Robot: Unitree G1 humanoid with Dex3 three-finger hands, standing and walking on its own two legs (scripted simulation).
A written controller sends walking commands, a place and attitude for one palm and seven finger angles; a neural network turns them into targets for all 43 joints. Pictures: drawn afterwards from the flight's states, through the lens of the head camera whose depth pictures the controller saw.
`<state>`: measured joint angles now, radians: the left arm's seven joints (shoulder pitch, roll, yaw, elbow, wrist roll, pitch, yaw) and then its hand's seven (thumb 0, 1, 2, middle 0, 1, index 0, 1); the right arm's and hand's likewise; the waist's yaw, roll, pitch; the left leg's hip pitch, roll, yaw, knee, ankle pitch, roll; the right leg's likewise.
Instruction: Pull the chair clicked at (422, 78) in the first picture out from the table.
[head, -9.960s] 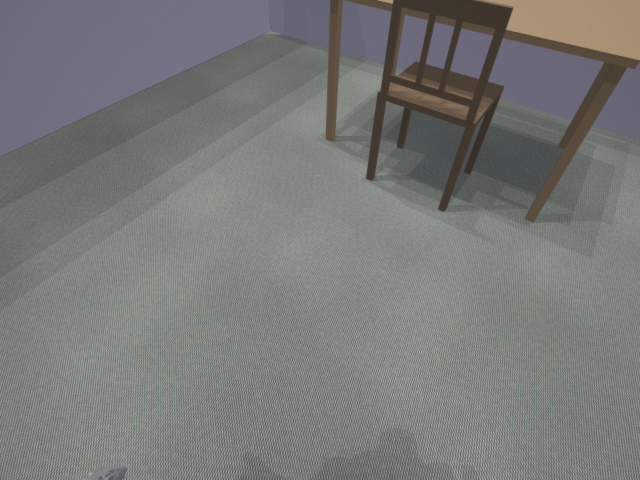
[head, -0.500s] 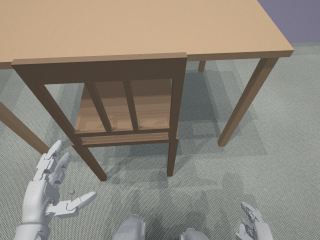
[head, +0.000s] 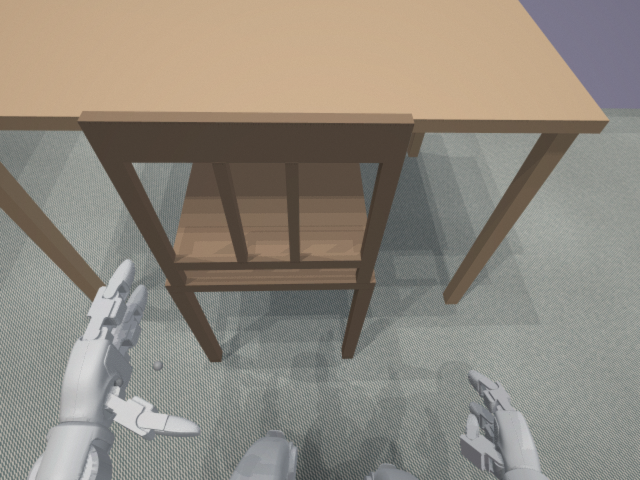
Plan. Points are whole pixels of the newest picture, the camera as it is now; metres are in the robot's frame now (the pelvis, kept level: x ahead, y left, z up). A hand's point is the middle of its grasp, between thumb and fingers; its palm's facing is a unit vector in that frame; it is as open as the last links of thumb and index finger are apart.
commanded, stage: raise the hand toward the chair's back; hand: left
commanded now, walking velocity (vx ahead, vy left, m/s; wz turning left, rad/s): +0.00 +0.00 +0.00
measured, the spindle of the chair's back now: (232, 215) +0.49 +0.18 -0.02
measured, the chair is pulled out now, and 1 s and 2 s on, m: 0.00 0.00 0.00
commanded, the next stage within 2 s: aim the fingers beside a spindle in 0.72 s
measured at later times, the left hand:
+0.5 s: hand (155, 347) +0.25 +0.21 +0.05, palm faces +0.09 -1.00 -0.05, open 16.9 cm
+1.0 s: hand (171, 342) +0.26 +0.19 +0.04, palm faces +0.08 -1.00 -0.03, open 16.9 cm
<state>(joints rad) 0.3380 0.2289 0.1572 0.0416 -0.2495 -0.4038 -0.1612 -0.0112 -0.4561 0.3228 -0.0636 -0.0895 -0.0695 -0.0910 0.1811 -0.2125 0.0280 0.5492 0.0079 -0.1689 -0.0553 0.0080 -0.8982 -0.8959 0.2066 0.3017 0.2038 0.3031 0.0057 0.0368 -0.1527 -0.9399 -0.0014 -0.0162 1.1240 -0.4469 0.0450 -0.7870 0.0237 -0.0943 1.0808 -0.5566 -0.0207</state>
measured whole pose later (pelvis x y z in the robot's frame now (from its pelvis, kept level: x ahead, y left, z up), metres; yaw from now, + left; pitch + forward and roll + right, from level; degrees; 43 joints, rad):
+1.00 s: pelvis +0.01 -0.01 +0.00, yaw +0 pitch +15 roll -3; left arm 0.25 0.23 0.18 0.13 -0.26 -0.41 -0.18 -0.02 -0.50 0.30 -0.06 -0.08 -0.06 -0.08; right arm 0.21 -0.24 0.02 0.58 0.01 -0.17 -0.05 0.01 -0.90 -0.90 0.21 0.30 0.20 0.30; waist -0.01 0.04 -0.16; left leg -0.93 0.00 -0.02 1.11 -0.45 0.04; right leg -0.78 0.03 -0.09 1.07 -0.56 -0.03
